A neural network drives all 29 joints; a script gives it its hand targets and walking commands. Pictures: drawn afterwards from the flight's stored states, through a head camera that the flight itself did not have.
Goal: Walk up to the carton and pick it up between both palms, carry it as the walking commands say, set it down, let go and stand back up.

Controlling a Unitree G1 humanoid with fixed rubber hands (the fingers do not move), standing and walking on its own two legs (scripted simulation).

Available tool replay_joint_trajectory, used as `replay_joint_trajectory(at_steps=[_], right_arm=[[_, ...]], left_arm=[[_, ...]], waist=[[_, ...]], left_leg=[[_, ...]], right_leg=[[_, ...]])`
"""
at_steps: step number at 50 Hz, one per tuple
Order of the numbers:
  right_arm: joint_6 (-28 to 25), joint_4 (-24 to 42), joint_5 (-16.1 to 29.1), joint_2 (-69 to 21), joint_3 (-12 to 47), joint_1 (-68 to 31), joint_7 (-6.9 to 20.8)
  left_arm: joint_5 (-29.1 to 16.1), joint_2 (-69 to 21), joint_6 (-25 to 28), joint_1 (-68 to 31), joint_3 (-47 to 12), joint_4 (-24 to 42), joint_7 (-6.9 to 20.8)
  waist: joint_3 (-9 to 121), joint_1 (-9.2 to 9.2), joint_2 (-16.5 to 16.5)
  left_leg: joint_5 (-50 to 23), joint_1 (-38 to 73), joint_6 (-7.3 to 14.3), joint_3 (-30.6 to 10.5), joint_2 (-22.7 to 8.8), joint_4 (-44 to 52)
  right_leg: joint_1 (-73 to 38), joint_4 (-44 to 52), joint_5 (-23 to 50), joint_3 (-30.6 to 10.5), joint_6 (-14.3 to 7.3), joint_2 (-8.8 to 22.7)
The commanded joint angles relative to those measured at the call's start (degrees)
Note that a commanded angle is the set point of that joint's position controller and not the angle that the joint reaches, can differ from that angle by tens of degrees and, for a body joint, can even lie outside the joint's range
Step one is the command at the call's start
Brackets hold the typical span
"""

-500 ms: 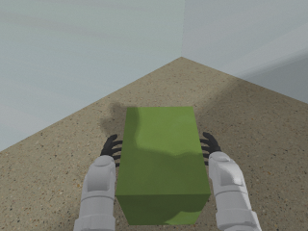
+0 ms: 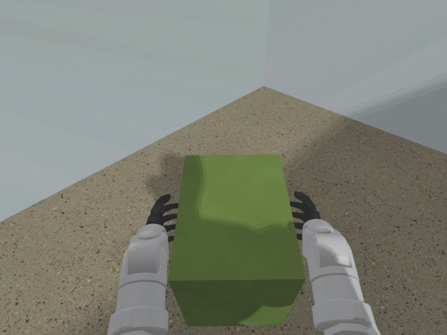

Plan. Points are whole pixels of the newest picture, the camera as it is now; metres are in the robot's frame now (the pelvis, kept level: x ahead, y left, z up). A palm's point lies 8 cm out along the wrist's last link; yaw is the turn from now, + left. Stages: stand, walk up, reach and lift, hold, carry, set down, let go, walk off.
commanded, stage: hold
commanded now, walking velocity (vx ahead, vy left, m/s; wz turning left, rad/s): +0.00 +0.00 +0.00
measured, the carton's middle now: (233, 240) +0.32 +0.00 -0.02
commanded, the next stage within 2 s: carry in 0.50 s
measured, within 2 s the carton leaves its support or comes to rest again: neither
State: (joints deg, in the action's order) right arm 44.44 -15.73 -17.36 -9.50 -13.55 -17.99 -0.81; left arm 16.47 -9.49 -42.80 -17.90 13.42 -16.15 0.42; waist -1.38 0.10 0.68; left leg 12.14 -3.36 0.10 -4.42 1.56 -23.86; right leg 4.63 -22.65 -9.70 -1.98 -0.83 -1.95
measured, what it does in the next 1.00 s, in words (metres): lifts its right foot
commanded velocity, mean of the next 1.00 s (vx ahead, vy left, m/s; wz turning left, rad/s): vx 0.00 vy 0.11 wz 0.32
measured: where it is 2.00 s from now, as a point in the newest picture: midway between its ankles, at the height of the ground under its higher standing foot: outside the picture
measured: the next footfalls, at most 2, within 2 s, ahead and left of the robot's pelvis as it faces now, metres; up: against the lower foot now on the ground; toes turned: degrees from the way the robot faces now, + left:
right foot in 1.10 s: +0.01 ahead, -0.02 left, +0.00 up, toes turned +0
left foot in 1.44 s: -0.06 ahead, +0.35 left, +0.00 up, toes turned +26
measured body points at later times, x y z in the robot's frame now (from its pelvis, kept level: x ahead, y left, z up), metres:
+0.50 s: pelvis +0.00 +0.00 +0.00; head -0.05 +0.00 +0.45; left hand +0.30 +0.15 +0.05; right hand +0.30 -0.15 +0.04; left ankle +0.02 +0.12 -0.74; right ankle +0.04 -0.11 -0.74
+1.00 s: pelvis -0.02 +0.09 -0.02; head -0.02 +0.09 +0.43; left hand +0.25 +0.26 +0.07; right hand +0.28 -0.03 +0.06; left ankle +0.02 +0.13 -0.74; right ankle -0.02 -0.05 -0.70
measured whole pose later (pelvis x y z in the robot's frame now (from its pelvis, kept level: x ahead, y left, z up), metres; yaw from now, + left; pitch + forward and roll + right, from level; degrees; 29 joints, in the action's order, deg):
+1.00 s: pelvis -0.02 +0.09 -0.02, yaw +5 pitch +6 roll -1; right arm 68.4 18.4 -7.1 -7.9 -5.1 -10.9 -5.9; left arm 5.0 -7.9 -67.9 -10.7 5.7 19.3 -6.3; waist 6.2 -0.7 0.6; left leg 11.9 -26.4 7.5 2.7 6.0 -32.2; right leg 31.8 -54.4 -26.7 5.0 4.0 5.0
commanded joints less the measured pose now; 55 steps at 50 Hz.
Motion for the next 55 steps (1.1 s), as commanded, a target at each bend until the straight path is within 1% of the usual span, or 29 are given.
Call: replay_joint_trajectory(at_steps=[1,24,25,26,27,28,29,30,32,33,34,35,36,37,38,39,40,41,42,43,44,45,48,50,51,52,53,54,55], right_arm=[[-2.5,2.9,15.4,-54.0,29.3,-28.4,13.7],[-2.3,5.0,16.0,-53.5,30.6,-26.2,13.6],[-2.2,4.7,17.9,-53.7,34.4,-24.9,13.8],[-2.1,4.1,17.9,-54.2,33.8,-25.7,13.8],[-1.8,5.9,19.3,-54.6,35.7,-26.2,13.8],[-1.3,8.4,21.1,-54.9,37.8,-27.4,13.7],[-0.4,11.8,23.1,-55.0,40.4,-28.4,13.4],[0.8,15.5,25.1,-54.8,42.8,-29.5,13.0],[3.6,19.2,27.8,-54.2,45.2,-28.3,12.4],[5.2,21.4,29.4,-53.9,46.5,-27.3,12.3],[6.9,23.6,30.8,-53.4,47.6,-26.4,12.2],[8.8,25.4,31.9,-52.8,48.3,-25.6,12.0],[10.6,27.0,32.6,-52.1,48.8,-25.2,11.9],[12.3,28.3,33.1,-51.0,49.0,-24.0,11.6],[13.9,28.9,33.2,-49.7,48.7,-22.6,11.3],[15.5,30.2,33.7,-49.2,49.0,-21.4,11.0],[16.9,32.5,33.8,-49.4,49.4,-21.5,10.5],[18.2,34.6,33.5,-49.5,49.3,-21.3,9.9],[19.4,35.7,33.0,-49.6,49.1,-20.7,9.5],[20.3,36.8,32.7,-49.3,48.6,-20.1,9.2],[21.2,37.6,32.4,-48.9,48.0,-19.2,9.0],[22.0,37.7,32.2,-48.5,47.4,-17.9,8.9],[23.7,38.3,32.0,-47.7,46.6,-16.4,8.8],[24.6,39.2,32.4,-47.7,46.7,-16.8,8.9],[24.9,39.7,32.8,-47.8,47.0,-17.2,9.0],[25.2,40.1,33.2,-47.9,47.2,-17.6,9.0],[25.4,40.6,33.5,-48.0,47.5,-18.0,9.1],[25.5,41.0,33.9,-47.8,47.8,-18.5,9.2],[25.7,41.2,34.1,-47.6,48.1,-19.0,9.3]], left_arm=[[-14.0,-53.7,1.8,-26.5,-28.3,1.5,12.7],[-14.9,-53.5,1.3,-24.3,-29.3,3.5,12.4],[-17.0,-53.8,1.0,-25.4,-33.9,4.8,12.7],[-17.3,-53.5,1.1,-25.7,-33.7,4.5,12.7],[-17.7,-53.4,0.9,-24.9,-34.5,5.2,12.5],[-17.9,-53.1,0.4,-24.2,-35.6,6.9,12.2],[-18.9,-52.8,-0.3,-24.0,-37.4,9.9,11.7],[-20.3,-52.5,-1.3,-24.4,-39.4,13.5,11.1],[-21.8,-51.5,-4.1,-22.6,-41.6,17.8,9.8],[-22.6,-51.3,-5.7,-21.2,-42.9,20.3,9.1],[-23.4,-51.0,-7.6,-19.7,-44.0,22.8,8.6],[-24.1,-50.8,-9.5,-18.1,-44.9,24.9,8.2],[-25.1,-50.7,-11.5,-17.1,-45.8,26.9,7.9],[-26.3,-50.7,-13.5,-17.0,-46.8,28.8,7.8],[-27.5,-50.6,-15.5,-18.2,-47.9,30.9,7.7],[-28.7,-50.2,-17.1,-18.9,-48.6,31.4,7.6],[-30.4,-50.2,-18.5,-19.8,-48.8,32.7,7.7],[-32.5,-51.0,-19.7,-21.1,-49.8,34.8,7.9],[-33.8,-51.5,-20.9,-21.3,-50.6,36.2,8.0],[-34.7,-51.6,-22.0,-21.3,-51.1,37.4,8.1],[-35.3,-51.7,-23.0,-20.6,-51.1,38.1,8.0],[-35.4,-51.4,-23.9,-19.6,-50.8,38.5,7.9],[-35.5,-50.9,-26.0,-17.9,-49.9,38.8,7.8],[-35.3,-51.2,-26.8,-17.2,-49.4,38.7,7.8],[-35.1,-51.4,-27.1,-16.8,-49.2,38.6,7.8],[-34.9,-51.6,-27.3,-16.3,-48.9,38.6,7.8],[-34.6,-51.7,-27.4,-15.8,-48.7,38.4,7.7],[-34.1,-52.1,-27.4,-15.1,-48.4,38.1,7.7],[-33.5,-52.6,-27.4,-13.8,-47.9,37.4,7.6]], waist=[[12.4,-0.03,-0.5],[12.6,-0.07,-0.4],[13.2,-0.37,-3.7],[15.3,-0.27,-4.8],[16.0,-0.35,-6.6],[16.9,-0.25,-8.3],[17.5,-0.23,-9.7],[18.9,-0.29,-10.6],[21.6,-0.44,-10.9],[22.7,-0.46,-10.8],[23.5,-0.53,-10.6],[23.9,-0.69,-10.0],[23.6,-0.78,-7.3],[23.7,-0.43,0.5],[22.8,0.28,13.2],[22.3,0.45,12.7],[22.7,0.23,7.0],[23.4,0.15,3.4],[23.6,0.07,2.3],[24.1,0.09,2.5],[24.7,0.23,3.6],[24.9,0.34,4.6],[24.9,0.59,5.2],[24.9,0.71,5.6],[25.0,0.71,5.9],[25.1,0.66,6.3],[25.2,0.51,6.9],[25.3,0.06,7.1],[26.0,-1.05,4.8]], left_leg=[[-2.9,-4.2,0.5,-1.1,2.3,5.2],[-5.0,-3.6,0.3,-1.3,2.3,5.1],[4.5,-8.0,0.8,2.5,-4.7,-2.6],[6.8,-8.8,1.3,1.6,-3.2,-6.3],[6.9,-11.0,1.6,1.8,-2.7,-9.6],[8.0,-13.4,1.7,2.0,-2.5,-13.0],[9.8,-17.2,1.4,2.9,-2.8,-14.2],[10.9,-19.4,1.2,4.3,-2.6,-14.2],[11.0,-19.5,1.0,6.5,-1.5,-13.3],[9.7,-18.4,0.9,7.2,-0.8,-11.4],[7.6,-17.0,0.8,7.4,-0.4,-8.8],[5.0,-14.7,0.9,6.9,-0.7,-6.0],[2.7,-12.0,1.5,4.5,-1.9,-4.2],[-0.9,-7.5,3.4,-3.8,-7.6,-0.2],[-14.9,-2.7,7.9,-14.6,-16.7,2.3],[-27.9,-1.4,12.3,-17.6,-19.6,2.0],[-31.7,-1.4,14.0,-15.1,-18.3,0.1],[-32.3,-2.1,14.1,-11.7,-16.3,-1.3],[-32.1,-2.0,13.5,-9.0,-14.4,-2.5],[-32.3,-1.4,13.0,-7.1,-12.7,-3.7],[-32.2,-1.2,12.9,-6.7,-11.8,-4.2],[-30.9,-1.2,12.9,-7.5,-11.8,-3.7],[-26.2,-2.2,12.8,-10.8,-12.4,-1.7],[-23.9,-3.7,11.8,-12.3,-12.3,-0.4],[-22.8,-4.8,11.0,-12.6,-11.9,0.3],[-21.8,-6.3,9.8,-12.4,-11.1,1.1],[-20.9,-8.5,8.0,-11.3,-9.8,1.7],[-19.4,-12.6,5.2,-9.0,-7.8,1.5],[-15.4,-20.8,1.3,-4.9,-5.0,-1.8]], right_leg=[[-6.9,3.1,2.8,-2.6,0.4,-1.8],[-7.1,2.8,4.7,-2.9,0.4,-1.9],[6.2,1.1,1.5,-8.9,-2.0,10.5],[8.0,2.8,-4.0,-14.1,-3.3,13.6],[9.8,4.2,-7.0,-17.6,-4.5,16.0],[10.0,4.4,-6.7,-19.6,-5.5,18.0],[8.8,3.8,-2.1,-20.0,-5.9,19.6],[7.1,2.4,4.4,-18.7,-5.8,20.2],[6.0,-1.2,15.0,-15.0,-5.6,20.4],[6.2,-3.1,18.4,-12.9,-5.0,20.0],[6.9,-5.2,20.0,-10.9,-4.1,19.4],[8.9,-7.2,19.0,-8.7,-2.6,18.5],[13.2,-9.8,13.5,-5.5,-0.8,17.0],[21.0,-17.6,3.6,-0.1,1.8,13.5],[31.9,-28.2,-13.2,7.6,5.2,7.4],[36.2,-38.5,-24.9,6.6,5.4,6.6],[36.3,-44.0,-24.4,4.8,5.2,7.7],[36.0,-45.7,-22.1,4.3,5.0,8.7],[36.3,-44.3,-19.6,4.4,4.8,9.3],[36.0,-41.9,-17.9,5.0,4.7,9.1],[35.3,-39.8,-17.3,5.8,4.8,8.5],[34.8,-38.2,-17.3,6.3,5.0,8.1],[32.3,-32.4,-17.4,6.9,5.0,7.2],[29.2,-28.2,-16.6,7.5,4.4,6.3],[27.0,-25.7,-16.4,7.8,4.0,5.8],[23.8,-22.3,-16.2,8.3,3.4,5.2],[19.4,-17.5,-16.0,9.2,2.8,4.7],[12.2,-10.7,-13.6,9.7,2.1,4.9],[0.0,-0.9,-6.5,8.2,0.8,7.8]])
